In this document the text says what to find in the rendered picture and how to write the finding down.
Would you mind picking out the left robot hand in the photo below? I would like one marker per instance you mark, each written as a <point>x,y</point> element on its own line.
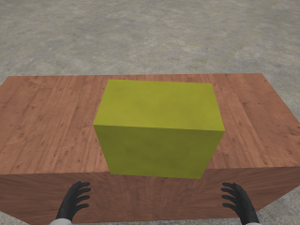
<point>69,207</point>

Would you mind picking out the pedestal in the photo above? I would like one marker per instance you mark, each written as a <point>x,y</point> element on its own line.
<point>48,143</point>

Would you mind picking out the carton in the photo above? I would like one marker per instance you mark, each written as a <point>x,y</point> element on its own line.
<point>160,129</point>

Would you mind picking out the right robot hand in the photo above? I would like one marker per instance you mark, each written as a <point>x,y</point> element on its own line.
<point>243,206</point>

